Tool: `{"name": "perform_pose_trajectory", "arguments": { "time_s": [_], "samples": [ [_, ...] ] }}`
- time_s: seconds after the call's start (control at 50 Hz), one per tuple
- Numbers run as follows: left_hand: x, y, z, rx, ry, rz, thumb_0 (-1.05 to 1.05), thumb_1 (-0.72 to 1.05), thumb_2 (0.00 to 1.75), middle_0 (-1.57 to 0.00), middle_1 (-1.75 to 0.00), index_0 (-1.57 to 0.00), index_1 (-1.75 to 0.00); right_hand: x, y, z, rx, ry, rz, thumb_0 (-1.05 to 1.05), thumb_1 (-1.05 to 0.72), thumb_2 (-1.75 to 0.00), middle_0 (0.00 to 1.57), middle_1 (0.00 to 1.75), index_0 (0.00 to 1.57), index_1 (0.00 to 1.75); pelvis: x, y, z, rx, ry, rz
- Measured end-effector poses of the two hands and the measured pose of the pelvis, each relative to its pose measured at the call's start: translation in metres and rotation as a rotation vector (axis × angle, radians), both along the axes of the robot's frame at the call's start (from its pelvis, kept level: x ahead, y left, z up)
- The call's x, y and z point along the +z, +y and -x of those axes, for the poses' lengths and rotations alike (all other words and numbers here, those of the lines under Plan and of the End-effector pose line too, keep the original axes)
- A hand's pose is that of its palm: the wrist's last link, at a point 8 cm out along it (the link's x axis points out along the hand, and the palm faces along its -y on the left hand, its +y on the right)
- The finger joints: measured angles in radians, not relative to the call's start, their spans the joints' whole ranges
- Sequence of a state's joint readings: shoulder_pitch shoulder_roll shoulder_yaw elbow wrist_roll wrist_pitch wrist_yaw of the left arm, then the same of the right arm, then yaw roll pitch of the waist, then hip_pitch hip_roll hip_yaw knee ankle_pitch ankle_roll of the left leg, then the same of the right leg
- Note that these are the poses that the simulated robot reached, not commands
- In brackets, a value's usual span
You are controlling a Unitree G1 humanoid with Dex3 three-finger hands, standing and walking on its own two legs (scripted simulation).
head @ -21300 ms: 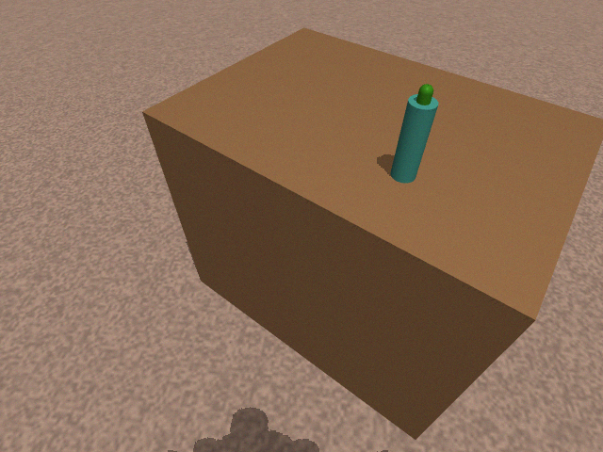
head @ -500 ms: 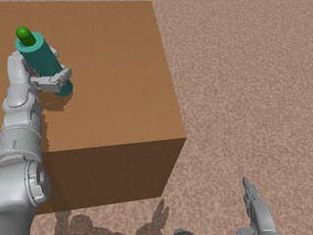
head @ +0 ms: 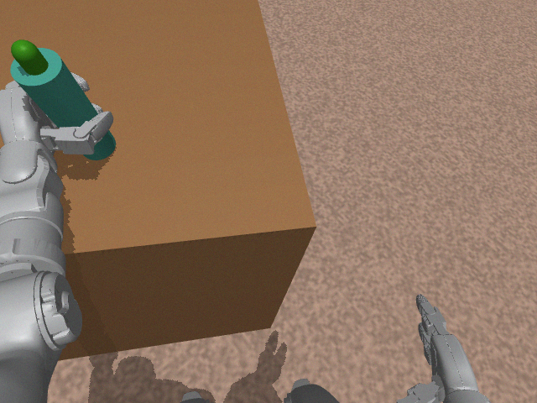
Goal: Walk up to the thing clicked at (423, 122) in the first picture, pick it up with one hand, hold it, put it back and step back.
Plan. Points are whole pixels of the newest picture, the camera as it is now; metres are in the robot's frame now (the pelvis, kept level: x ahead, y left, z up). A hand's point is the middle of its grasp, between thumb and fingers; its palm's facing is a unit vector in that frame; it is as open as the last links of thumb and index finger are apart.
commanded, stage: loosen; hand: left
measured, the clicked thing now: (67, 105) +0.51 +0.20 +0.13
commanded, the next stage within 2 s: open in 0.04 s
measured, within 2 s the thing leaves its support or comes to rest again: rests again in 0.22 s
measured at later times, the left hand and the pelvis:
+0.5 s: hand (78, 113) +0.52 +0.20 +0.11, palm faces +0.17 -0.99 +0.00, open 14.7 cm; pelvis -0.01 +0.00 -0.01, yaw +0 degrees
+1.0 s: hand out of the picture +0.52 +0.25 +0.21, palm faces +0.22 -0.98 -0.02, open 17.5 cm; pelvis +0.01 +0.00 +0.02, yaw +0 degrees
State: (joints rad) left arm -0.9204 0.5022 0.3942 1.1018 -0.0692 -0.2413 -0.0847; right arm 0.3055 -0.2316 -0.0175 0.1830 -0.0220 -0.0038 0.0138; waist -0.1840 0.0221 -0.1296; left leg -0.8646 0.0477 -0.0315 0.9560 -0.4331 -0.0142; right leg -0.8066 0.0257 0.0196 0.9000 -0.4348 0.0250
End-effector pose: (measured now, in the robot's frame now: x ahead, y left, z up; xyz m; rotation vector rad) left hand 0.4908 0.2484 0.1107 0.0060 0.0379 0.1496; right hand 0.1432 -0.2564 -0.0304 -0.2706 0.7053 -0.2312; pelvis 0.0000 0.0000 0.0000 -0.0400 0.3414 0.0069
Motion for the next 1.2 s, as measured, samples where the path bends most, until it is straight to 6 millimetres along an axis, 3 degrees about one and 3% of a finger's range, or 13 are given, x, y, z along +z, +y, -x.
{"name": "perform_pose_trajectory", "arguments": {
  "time_s": [0.12, 0.26, 0.38, 0.56, 0.66, 0.74, 0.84, 0.96, 1.06, 1.2],
  "samples": [
    [0.000, 0.000, 0.001, 0.003, -0.006, 0.002, -0.03, -0.24, 1.07, -0.82, -1.09, -0.97, -1.17, 0.001, -0.001, 0.003, 0.002, -0.005, 0.005, -0.01, 0.51, -0.05, 0.05, 0.05, 0.05, 0.05, -0.003, 0.000, 0.003, -0.001, 0.004, 0.001],
    [-0.002, 0.000, -0.001, 0.014, -0.013, 0.008, -0.02, -0.26, 0.74, -0.83, -0.88, -0.91, -0.90, 0.000, -0.001, 0.010, -0.005, 0.004, 0.008, -0.01, 0.51, -0.04, 0.05, 0.05, 0.05, 0.05, -0.005, 0.001, 0.006, -0.004, 0.010, 0.002],
    [-0.001, -0.001, -0.001, 0.016, -0.013, 0.011, -0.01, -0.39, 0.46, -0.66, -0.62, -0.70, -0.63, 0.000, -0.002, 0.011, -0.007, 0.002, 0.011, -0.01, 0.51, -0.05, 0.06, 0.05, 0.05, 0.05, -0.006, 0.000, 0.006, -0.005, 0.010, 0.001],
    [-0.001, 0.000, -0.001, 0.020, -0.013, 0.011, -0.01, -0.54, 0.19, -0.35, -0.29, -0.37, -0.29, 0.001, -0.003, 0.009, -0.002, -0.005, 0.013, -0.01, 0.52, -0.05, 0.06, 0.05, 0.05, 0.05, -0.006, -0.001, 0.007, -0.004, 0.012, -0.001],
    [0.003, 0.002, -0.002, 0.032, -0.021, 0.013, -0.01, -0.57, 0.10, -0.20, -0.16, -0.21, -0.16, 0.006, -0.005, 0.007, -0.003, -0.016, 0.022, -0.01, 0.52, -0.05, 0.06, 0.05, 0.05, 0.05, -0.006, -0.002, 0.006, -0.004, 0.008, -0.002],
    [0.019, 0.006, -0.005, 0.046, -0.041, 0.012, -0.01, -0.57, 0.07, -0.12, -0.10, -0.14, -0.11, 0.017, -0.007, 0.003, -0.007, -0.040, 0.036, -0.01, 0.52, -0.05, 0.06, 0.05, 0.06, 0.05, -0.003, -0.002, 0.003, -0.005, -0.004, -0.004],
    [0.060, 0.019, -0.007, 0.056, -0.089, -0.008, -0.01, -0.56, 0.06, -0.07, -0.07, -0.09, -0.07, 0.026, -0.009, 0.002, -0.025, -0.060, 0.029, -0.01, 0.52, -0.05, 0.06, 0.05, 0.05, 0.05, 0.004, -0.001, -0.002, -0.005, -0.030, -0.005],
    [0.099, 0.042, 0.000, 0.067, -0.072, -0.020, -0.01, -0.55, 0.03, -0.06, -0.04, -0.07, -0.04, 0.019, -0.007, 0.005, -0.046, -0.031, -0.019, -0.01, 0.52, -0.05, 0.06, 0.05, 0.05, 0.05, 0.013, 0.001, -0.009, -0.008, -0.061, -0.004],
    [0.109, 0.065, 0.017, 0.084, -0.018, -0.093, -0.01, -0.55, 0.02, -0.05, -0.04, -0.07, -0.03, 0.008, 0.001, 0.004, -0.036, 0.000, -0.069, -0.01, 0.54, -0.05, 0.05, 0.05, 0.05, 0.05, 0.019, 0.004, -0.012, -0.008, -0.082, -0.009],
    [0.107, 0.111, 0.057, 0.220, 0.052, -0.203, -0.01, -0.55, 0.02, -0.05, -0.06, -0.07, -0.05, 0.005, 0.010, -0.005, 0.014, 0.032, -0.111, -0.01, 0.57, -0.04, 0.05, 0.05, 0.05, 0.05, 0.024, 0.005, -0.012, -0.001, -0.117, -0.019]
  ]
}}
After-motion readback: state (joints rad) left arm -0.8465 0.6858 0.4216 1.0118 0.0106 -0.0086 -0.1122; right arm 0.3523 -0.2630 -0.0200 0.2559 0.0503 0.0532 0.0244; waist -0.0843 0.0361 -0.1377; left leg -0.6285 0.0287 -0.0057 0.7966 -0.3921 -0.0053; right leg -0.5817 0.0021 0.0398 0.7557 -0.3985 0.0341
